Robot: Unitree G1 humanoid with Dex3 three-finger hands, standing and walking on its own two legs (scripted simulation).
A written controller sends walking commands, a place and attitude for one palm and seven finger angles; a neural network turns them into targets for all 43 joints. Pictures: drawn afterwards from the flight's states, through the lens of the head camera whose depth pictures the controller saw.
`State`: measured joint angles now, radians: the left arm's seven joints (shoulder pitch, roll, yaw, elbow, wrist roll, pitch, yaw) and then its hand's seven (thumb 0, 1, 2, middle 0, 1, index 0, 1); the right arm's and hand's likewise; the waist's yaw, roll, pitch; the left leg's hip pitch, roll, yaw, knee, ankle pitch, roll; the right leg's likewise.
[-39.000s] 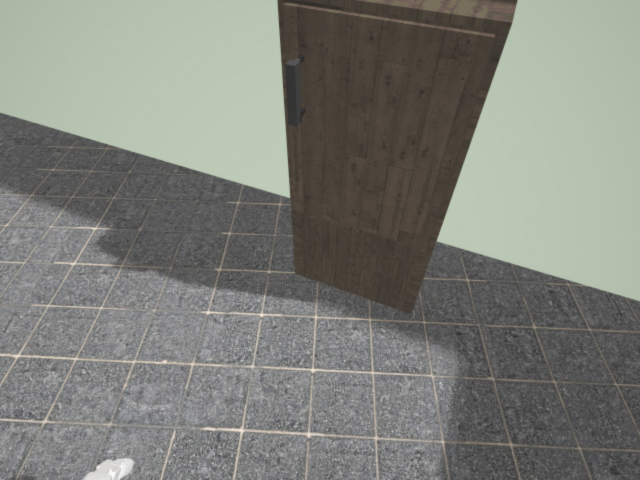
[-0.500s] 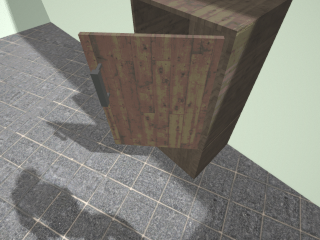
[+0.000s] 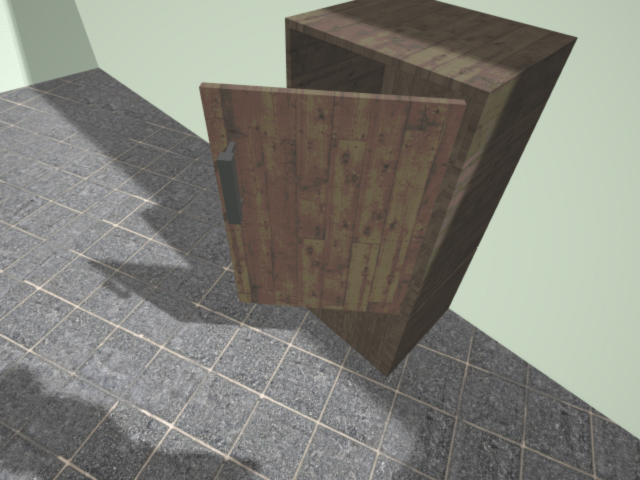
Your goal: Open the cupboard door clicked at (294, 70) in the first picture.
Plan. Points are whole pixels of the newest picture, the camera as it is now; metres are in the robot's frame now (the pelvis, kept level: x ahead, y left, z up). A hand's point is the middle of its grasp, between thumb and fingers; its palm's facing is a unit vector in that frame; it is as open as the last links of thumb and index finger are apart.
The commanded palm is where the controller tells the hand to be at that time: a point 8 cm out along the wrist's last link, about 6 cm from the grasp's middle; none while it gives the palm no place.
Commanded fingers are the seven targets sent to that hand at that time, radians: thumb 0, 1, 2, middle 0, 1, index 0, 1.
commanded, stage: shuffle to correct the standing spot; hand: left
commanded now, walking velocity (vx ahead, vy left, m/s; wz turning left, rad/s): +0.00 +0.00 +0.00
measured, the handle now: (233, 183) +0.60 +0.20 +0.03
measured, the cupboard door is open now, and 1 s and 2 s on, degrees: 41 41 41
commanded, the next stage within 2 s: come to a stop and stand still in 0.34 s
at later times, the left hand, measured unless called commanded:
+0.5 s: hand out of the picture -0.02 +0.16 -0.18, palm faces +0.02 -0.99 -0.13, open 7.4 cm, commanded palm none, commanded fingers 0.00 0.90 0.90 -0.20 -0.30 -0.20 -0.30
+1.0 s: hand out of the picture +0.07 +0.21 -0.18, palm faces -0.01 -0.97 -0.23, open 7.4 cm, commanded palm none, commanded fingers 0.00 0.90 0.90 -0.20 -0.30 -0.20 -0.30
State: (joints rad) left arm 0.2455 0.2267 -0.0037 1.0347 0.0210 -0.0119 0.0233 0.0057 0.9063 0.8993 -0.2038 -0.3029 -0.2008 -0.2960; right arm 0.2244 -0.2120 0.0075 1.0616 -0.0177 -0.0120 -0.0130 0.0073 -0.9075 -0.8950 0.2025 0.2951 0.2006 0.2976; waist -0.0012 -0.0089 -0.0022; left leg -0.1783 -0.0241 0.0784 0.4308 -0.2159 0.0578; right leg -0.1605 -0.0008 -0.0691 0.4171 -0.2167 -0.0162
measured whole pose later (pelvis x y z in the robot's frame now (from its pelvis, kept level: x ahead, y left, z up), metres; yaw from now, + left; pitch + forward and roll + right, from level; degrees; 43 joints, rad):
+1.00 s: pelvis +0.03 +0.03 -0.01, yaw -1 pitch -2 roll -2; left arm 0.26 0.19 0.02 1.00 0.02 0.00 0.07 0.01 0.91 0.90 -0.21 -0.30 -0.20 -0.30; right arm 0.22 -0.17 -0.03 0.95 -0.01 -0.02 -0.03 0.01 -0.92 -0.90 0.20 0.29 0.20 0.30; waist -0.02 0.00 0.08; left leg -0.20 -0.03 0.10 0.54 -0.31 0.10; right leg -0.32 -0.01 -0.04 0.79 -0.37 0.00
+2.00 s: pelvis -0.11 +0.11 +0.00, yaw -2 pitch -2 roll -3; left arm 0.36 0.12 0.03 1.04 0.03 0.03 0.03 0.01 0.91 0.90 -0.20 -0.30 -0.20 -0.30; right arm 0.36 -0.11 -0.02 1.09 -0.01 0.03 -0.03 0.01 -0.92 -0.89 0.20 0.29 0.20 0.30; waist 0.00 -0.03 -0.02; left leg -0.26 -0.10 0.11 0.36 -0.10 0.08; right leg -0.31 0.01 0.01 0.79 -0.39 -0.03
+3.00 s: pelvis -0.17 +0.13 +0.00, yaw -2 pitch +0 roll -1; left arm 0.41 0.09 0.00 1.09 0.02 -0.02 0.03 0.01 0.91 0.90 -0.20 -0.30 -0.20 -0.30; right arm 0.36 -0.15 -0.02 1.10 -0.01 0.01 -0.02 0.01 -0.91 -0.90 0.20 0.29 0.20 0.30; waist -0.01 0.02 -0.03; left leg -0.24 0.03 0.00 0.49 -0.24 0.00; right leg -0.16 0.07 -0.06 0.41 -0.25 -0.07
